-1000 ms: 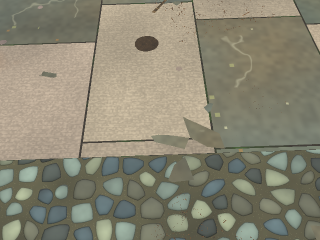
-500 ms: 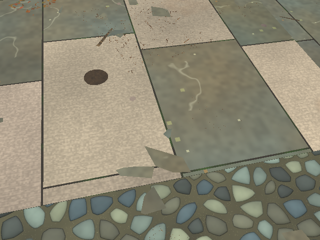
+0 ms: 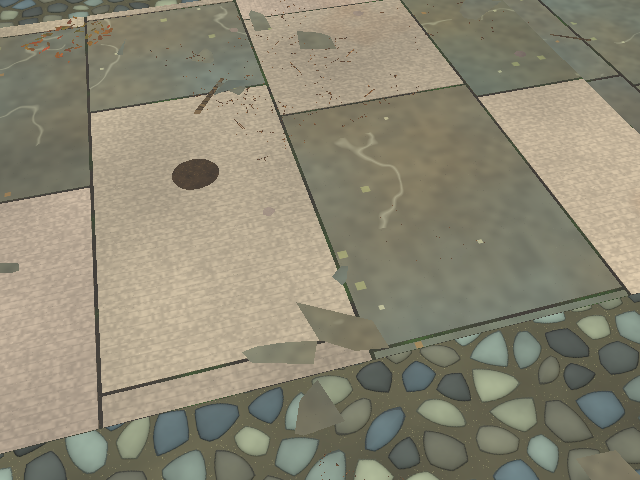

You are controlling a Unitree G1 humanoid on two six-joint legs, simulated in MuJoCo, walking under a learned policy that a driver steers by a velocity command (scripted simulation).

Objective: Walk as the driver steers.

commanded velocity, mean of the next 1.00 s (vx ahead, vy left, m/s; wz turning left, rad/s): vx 0.00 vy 0.00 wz -0.01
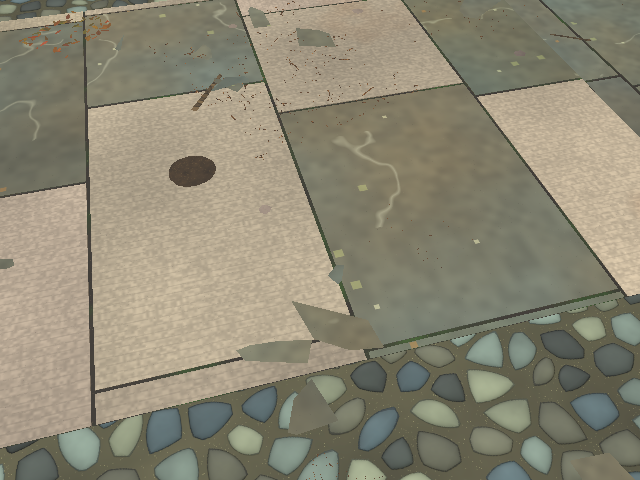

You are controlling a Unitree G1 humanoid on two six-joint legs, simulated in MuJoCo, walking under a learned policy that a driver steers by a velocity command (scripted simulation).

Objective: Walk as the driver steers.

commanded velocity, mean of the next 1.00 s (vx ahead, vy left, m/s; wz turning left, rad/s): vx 0.15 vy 0.00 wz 0.00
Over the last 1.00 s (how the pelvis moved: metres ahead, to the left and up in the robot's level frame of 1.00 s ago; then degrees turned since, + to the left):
0.00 -0.01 0.00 0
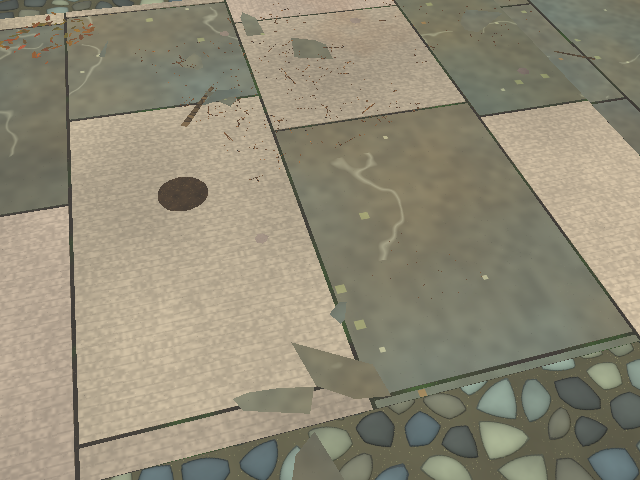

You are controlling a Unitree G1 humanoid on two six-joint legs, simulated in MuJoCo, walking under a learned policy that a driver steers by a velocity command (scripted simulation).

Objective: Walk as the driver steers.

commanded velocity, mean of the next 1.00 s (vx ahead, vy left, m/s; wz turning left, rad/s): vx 0.48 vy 0.00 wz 0.00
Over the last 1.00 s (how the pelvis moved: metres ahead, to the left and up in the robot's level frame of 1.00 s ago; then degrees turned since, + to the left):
0.14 0.05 0.00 0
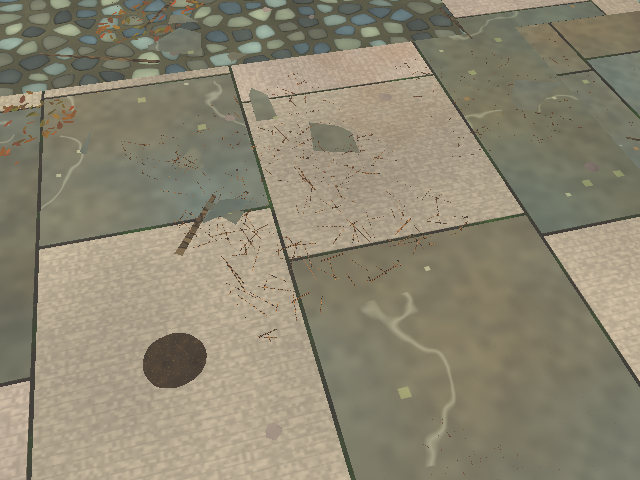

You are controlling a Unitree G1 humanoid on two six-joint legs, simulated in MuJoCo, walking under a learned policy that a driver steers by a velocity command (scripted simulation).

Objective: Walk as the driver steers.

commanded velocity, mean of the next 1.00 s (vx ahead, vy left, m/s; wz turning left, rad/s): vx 0.50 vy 0.00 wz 0.14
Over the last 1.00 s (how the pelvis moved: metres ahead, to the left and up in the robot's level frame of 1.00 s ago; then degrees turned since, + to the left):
0.57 0.03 0.00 0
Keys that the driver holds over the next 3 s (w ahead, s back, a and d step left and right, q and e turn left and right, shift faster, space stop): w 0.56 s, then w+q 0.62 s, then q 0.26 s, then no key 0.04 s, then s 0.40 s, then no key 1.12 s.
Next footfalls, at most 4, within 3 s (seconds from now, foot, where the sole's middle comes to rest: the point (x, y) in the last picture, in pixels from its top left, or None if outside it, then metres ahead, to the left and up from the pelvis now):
0.36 right None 0.36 -0.11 -0.78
0.94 left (298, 410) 0.64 0.06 -0.78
1.46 right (318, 293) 0.95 0.02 -0.78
1.92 left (271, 379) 0.71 0.12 -0.78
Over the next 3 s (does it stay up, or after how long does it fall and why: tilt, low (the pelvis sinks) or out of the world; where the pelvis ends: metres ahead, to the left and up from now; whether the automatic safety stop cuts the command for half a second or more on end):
stays up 0.69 -0.02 0.00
